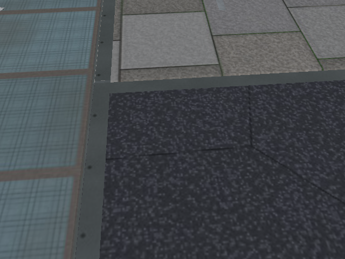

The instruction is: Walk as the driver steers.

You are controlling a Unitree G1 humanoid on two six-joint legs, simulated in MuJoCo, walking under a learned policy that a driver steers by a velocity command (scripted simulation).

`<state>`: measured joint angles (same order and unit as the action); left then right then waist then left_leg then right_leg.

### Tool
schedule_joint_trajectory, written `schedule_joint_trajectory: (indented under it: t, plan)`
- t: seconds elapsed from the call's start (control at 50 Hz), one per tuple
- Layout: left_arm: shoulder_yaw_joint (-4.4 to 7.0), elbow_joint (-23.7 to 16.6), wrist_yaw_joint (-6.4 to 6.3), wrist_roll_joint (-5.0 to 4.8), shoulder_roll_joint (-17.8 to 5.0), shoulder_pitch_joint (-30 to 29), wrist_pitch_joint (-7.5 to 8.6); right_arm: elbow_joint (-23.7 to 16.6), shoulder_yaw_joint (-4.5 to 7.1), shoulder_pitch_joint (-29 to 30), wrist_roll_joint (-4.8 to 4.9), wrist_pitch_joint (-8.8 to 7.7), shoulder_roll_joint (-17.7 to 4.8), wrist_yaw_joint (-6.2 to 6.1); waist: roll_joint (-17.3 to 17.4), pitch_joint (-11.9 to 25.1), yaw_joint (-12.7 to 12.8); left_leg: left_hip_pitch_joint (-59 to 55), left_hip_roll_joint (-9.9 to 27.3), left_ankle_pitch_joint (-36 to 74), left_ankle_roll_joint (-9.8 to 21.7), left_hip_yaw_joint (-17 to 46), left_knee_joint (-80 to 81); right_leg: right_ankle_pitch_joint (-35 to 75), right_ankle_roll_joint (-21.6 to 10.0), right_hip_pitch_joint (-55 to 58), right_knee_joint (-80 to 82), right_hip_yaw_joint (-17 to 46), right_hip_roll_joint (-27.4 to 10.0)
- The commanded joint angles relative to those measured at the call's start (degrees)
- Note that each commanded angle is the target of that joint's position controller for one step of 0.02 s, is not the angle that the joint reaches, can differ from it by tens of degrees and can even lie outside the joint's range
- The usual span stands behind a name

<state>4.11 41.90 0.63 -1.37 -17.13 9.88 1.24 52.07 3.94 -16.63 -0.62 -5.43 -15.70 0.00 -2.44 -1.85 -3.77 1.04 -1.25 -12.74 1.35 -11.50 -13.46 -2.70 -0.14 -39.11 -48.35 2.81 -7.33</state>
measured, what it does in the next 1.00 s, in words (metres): walks ahead, turning right: right foot, then left foot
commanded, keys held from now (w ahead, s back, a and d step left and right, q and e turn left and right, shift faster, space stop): w+e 0.78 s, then w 0.22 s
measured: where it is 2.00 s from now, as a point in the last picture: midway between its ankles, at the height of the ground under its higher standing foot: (248, 176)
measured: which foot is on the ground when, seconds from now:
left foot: down 0.00-0.20, up 0.22-0.66, down 0.68-1.00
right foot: up 0.00-0.16, down 0.18-0.70, up 0.72-1.00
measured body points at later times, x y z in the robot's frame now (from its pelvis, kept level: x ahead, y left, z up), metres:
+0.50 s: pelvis +0.27 -0.08 +0.00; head +0.30 -0.11 +0.45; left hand +0.41 +0.18 -0.10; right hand +0.40 -0.38 -0.09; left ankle +0.49 +0.07 -0.68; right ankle +0.22 -0.14 -0.74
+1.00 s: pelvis +0.54 -0.12 +0.00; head +0.57 -0.14 +0.45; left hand +0.84 -0.01 -0.09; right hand +0.40 -0.37 -0.12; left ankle +0.56 +0.00 -0.74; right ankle +0.57 -0.33 -0.69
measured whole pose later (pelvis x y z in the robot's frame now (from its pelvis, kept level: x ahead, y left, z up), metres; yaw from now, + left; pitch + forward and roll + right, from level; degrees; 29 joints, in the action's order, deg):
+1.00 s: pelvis +0.54 -0.12 +0.00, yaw -32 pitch +1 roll +2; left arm 3.5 36.7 0.4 -0.7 -16.9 9.4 2.1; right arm 50.5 3.6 -19.9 0.4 -5.3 -15.7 1.0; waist -2.6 -1.2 -4.6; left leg 4.0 -1.5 -12.4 1.4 -5.2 -14.9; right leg -7.3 -0.3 -37.7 -47.8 4.1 -5.2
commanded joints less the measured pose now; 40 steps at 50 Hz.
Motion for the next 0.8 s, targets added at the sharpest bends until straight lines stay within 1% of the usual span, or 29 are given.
schedule_joint_trajectory:
  t: [0.02,0.08,0.1,0.12,0.14,0.16,0.18,0.2,0.22,0.24,0.26,0.28,0.3,0.32,0.36,0.42,0.48,0.54,0.58,0.62,0.64,0.66,0.68,0.7,0.72,0.74,0.76,0.78,0.8]
  plan:
    - [-0.38,-5.16,1.26,0.12,-0.87,-4.99,0.69,-3.71,2.18,2.86,0.55,-0.25,-10.09,-0.53,4.23,-2.93,-0.09,1.85,16.38,15.37,8.21,3.67,6.53,4.23,-0.72,1.24,6.87,-2.46,-0.05]
    - [-0.24,-7.50,2.16,0.09,-1.65,-8.26,0.47,-2.79,2.72,0.93,1.51,1.09,-11.36,-0.51,4.56,-3.91,-0.50,-4.39,18.25,19.26,7.00,2.01,3.66,0.23,-2.51,0.12,10.66,-4.17,0.90]
    - [0.03,-8.03,2.38,0.16,-2.23,-8.19,0.37,-2.76,2.92,1.08,1.83,1.54,-11.94,-0.55,5.04,-3.50,0.19,-5.89,18.59,24.66,6.40,1.21,1.42,-2.35,-3.43,1.32,11.40,-5.24,1.90]
    - [0.51,-8.28,2.49,0.26,-3.16,-7.10,0.21,-2.95,3.19,1.61,2.11,1.92,-12.78,-0.66,6.02,-2.11,1.43,-6.92,18.61,33.77,5.75,0.29,-2.11,-5.31,-4.53,4.20,11.63,-6.79,3.59]
    - [1.27,-7.94,2.46,0.32,-4.49,-4.10,-0.03,-3.20,3.47,2.20,2.44,2.33,-13.58,-0.81,7.08,0.35,3.54,-7.35,18.33,43.22,5.10,-0.58,-7.73,-8.21,-5.79,8.98,11.50,-8.50,5.80]
    - [2.59,-6.32,2.27,0.17,-6.49,2.83,-0.20,-3.51,3.53,3.19,2.72,2.83,-13.78,-0.89,6.74,4.08,7.78,-5.68,16.96,48.86,4.01,-1.99,-17.62,-8.06,-7.50,17.99,13.58,-10.02,8.63]
    - [4.69,-3.41,1.42,-0.02,-10.08,12.94,-0.54,-3.81,2.90,2.97,2.38,2.88,-12.28,-1.03,4.54,9.25,12.60,2.28,14.47,43.71,1.80,-2.99,-31.74,-5.36,-9.74,33.72,16.29,-8.50,10.55]
    - [6.15,-2.40,0.16,-0.44,-16.18,16.86,-1.00,-5.81,0.97,0.51,-0.27,2.34,-5.87,-0.86,-8.70,12.39,10.63,22.73,8.60,6.43,-1.47,-3.02,-51.97,-6.60,-15.22,49.92,18.59,13.00,-1.94]
    - [5.53,-5.25,0.79,-0.01,-17.73,14.28,0.30,-8.36,-0.41,-0.62,0.08,0.14,-3.54,-0.20,-12.97,21.66,7.19,38.62,-1.62,-22.81,-3.05,10.64,-65.58,-19.27,-25.35,60.55,29.61,45.17,-12.09]
    - [3.94,-5.34,1.46,0.19,-12.22,13.59,1.37,-9.45,0.91,6.58,2.47,-1.49,-9.17,0.50,-4.50,18.21,10.65,44.99,1.74,-18.69,-1.86,16.81,-67.41,-19.87,-21.90,58.94,33.41,41.47,-11.58]
    - [3.31,-5.05,1.47,0.45,-10.32,11.76,2.12,-10.42,0.81,8.79,3.30,-2.47,-9.21,0.76,-3.42,11.23,9.40,46.40,4.09,-13.44,-0.37,15.97,-63.96,-16.05,-19.61,52.07,33.01,32.91,-9.57]
    - [2.86,-5.43,1.35,0.43,-8.84,7.82,2.41,-9.49,0.73,8.40,2.10,-2.81,-8.43,0.24,1.54,7.52,6.57,42.87,6.64,-9.13,-0.24,16.17,-58.78,-9.77,-17.41,43.84,32.65,26.28,-6.74]
    - [2.23,-6.17,1.10,0.76,-6.97,4.81,2.50,-8.84,1.20,7.57,0.93,-2.47,-9.06,-0.06,1.04,5.68,4.55,38.82,8.15,-6.39,-0.56,16.42,-54.04,-3.55,-16.22,37.81,33.09,21.50,-4.68]
    - [1.86,-6.98,0.81,1.31,-6.31,3.47,2.51,-8.61,1.39,6.61,0.69,-1.72,-9.18,0.10,-0.18,5.23,3.26,35.57,8.73,-4.61,-1.00,16.62,-52.25,-0.28,-15.99,34.05,34.28,19.58,-3.51]
    - [2.03,-6.96,0.22,1.01,-7.07,3.91,2.84,-8.82,1.26,6.30,0.01,-0.54,-7.75,0.12,0.27,4.96,2.67,33.75,8.10,-2.35,-2.87,15.58,-47.99,5.79,-16.69,30.42,35.48,16.75,-2.44]
    - [2.53,-6.04,-1.00,0.65,-8.68,6.65,2.77,-10.75,0.60,11.94,-0.32,0.10,-5.90,-0.10,0.30,2.65,4.17,35.30,6.44,6.13,-5.20,14.99,-36.76,6.14,-15.71,28.10,36.17,13.28,-0.44]
    - [2.63,-5.15,-1.59,0.42,-8.84,8.59,2.30,-12.42,-0.09,17.66,0.21,-0.25,-4.57,0.44,-1.78,1.24,6.45,31.96,3.94,15.78,-5.60,14.91,-24.10,-0.32,-13.16,26.10,35.71,11.72,1.80]
    - [2.85,-3.80,-1.67,0.09,-9.15,10.92,2.01,-14.05,-0.15,21.33,0.93,-0.87,-5.16,1.14,-2.47,0.45,7.89,29.07,2.45,18.59,-5.03,15.39,-18.43,-3.53,-12.19,26.55,34.07,14.21,0.79]
    - [2.77,-3.22,-1.84,-0.06,-8.48,11.71,1.67,-14.56,0.26,21.62,1.05,-1.38,-6.49,1.60,-2.83,0.61,7.72,28.38,2.10,16.55,-4.12,16.54,-15.56,-4.52,-11.71,29.70,30.85,17.19,-0.31]
    - [2.86,-3.14,-2.10,0.05,-8.44,11.24,1.25,-14.41,0.82,19.92,1.16,-1.94,-7.81,1.84,-4.38,0.91,6.50,26.04,1.84,11.60,-2.79,16.77,-14.42,-3.17,-11.01,31.94,27.52,20.21,-1.38]
    - [2.86,-3.24,-2.13,0.13,-8.30,10.66,0.98,-13.85,1.20,17.42,1.20,-2.24,-8.39,1.77,-5.42,1.51,5.14,22.85,1.49,9.27,-1.83,15.99,-13.64,-1.44,-10.45,32.21,25.48,21.12,-1.23]
    - [2.41,-3.56,-2.07,0.21,-7.05,9.93,0.81,-12.46,1.95,12.37,0.95,-2.53,-9.38,1.47,-5.38,3.77,2.47,15.67,1.19,9.44,-0.40,14.85,-11.30,1.54,-9.08,31.38,20.96,20.29,1.02]
    - [1.24,-4.33,-1.79,0.67,-4.06,9.62,0.92,-11.55,2.79,5.00,-0.03,-2.85,-11.65,1.09,-2.50,10.49,-1.00,2.46,7.13,8.14,2.72,19.69,-12.57,-0.18,-7.03,26.84,8.77,16.97,4.30]
    - [0.13,-5.56,-1.85,0.48,-0.29,15.52,1.26,-10.75,3.88,-2.63,-0.96,-2.49,-16.37,0.67,10.66,19.39,-0.19,-18.10,20.24,1.15,9.90,39.97,-11.07,-18.21,-2.62,10.11,-10.80,9.33,12.09]
    - [-0.03,-6.24,-1.94,-0.94,-2.62,18.87,1.69,-9.06,3.80,-4.52,0.34,-1.83,-15.33,1.32,22.23,20.88,0.96,-22.74,26.41,-13.85,14.51,59.53,-4.62,-32.49,-1.36,-3.40,-22.68,7.64,11.51]
    - [1.22,-5.19,-1.99,-1.24,-7.93,14.78,1.48,-10.39,2.42,-1.24,0.99,-1.50,-9.84,1.21,13.63,12.79,-0.37,-16.19,24.13,-20.25,12.08,53.24,-2.80,-27.57,-0.84,-7.00,-27.23,8.67,7.93]
    - [1.61,-5.91,-1.96,-0.56,-9.18,9.65,1.13,-10.91,1.72,1.63,0.75,-0.91,-7.62,0.93,9.17,7.29,-0.60,-8.80,21.61,-15.54,9.59,43.40,-2.59,-22.86,-0.71,-6.48,-27.00,6.24,5.81]
    - [1.68,-6.52,-1.85,0.09,-8.42,7.10,0.98,-10.83,1.21,4.06,0.31,-0.55,-6.48,0.82,7.18,3.56,0.47,-1.97,19.02,-8.50,8.71,36.68,-1.27,-19.47,-0.61,-4.60,-24.56,5.49,4.10]
    - [1.71,-6.82,-1.59,0.38,-7.25,6.14,0.89,-10.28,0.76,4.89,-0.08,-0.55,-5.35,0.74,7.66,1.76,1.52,2.41,16.80,-3.57,8.25,32.17,0.05,-17.21,-0.84,-2.39,-21.73,5.59,2.67]
Keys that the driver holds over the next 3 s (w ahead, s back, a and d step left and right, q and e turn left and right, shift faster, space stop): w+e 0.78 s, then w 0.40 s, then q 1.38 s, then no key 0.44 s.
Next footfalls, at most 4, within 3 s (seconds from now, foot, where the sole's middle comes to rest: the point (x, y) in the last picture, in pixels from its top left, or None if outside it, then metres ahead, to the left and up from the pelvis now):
0.18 right None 0.26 -0.15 -0.78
0.68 left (176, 232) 0.59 -0.02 -0.78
1.18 right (263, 204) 0.69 -0.40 -0.78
1.66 left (221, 163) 0.91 -0.25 -0.78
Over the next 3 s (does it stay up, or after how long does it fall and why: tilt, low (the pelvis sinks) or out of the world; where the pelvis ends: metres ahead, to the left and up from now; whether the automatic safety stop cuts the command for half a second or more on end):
stays up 0.79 -0.32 -0.01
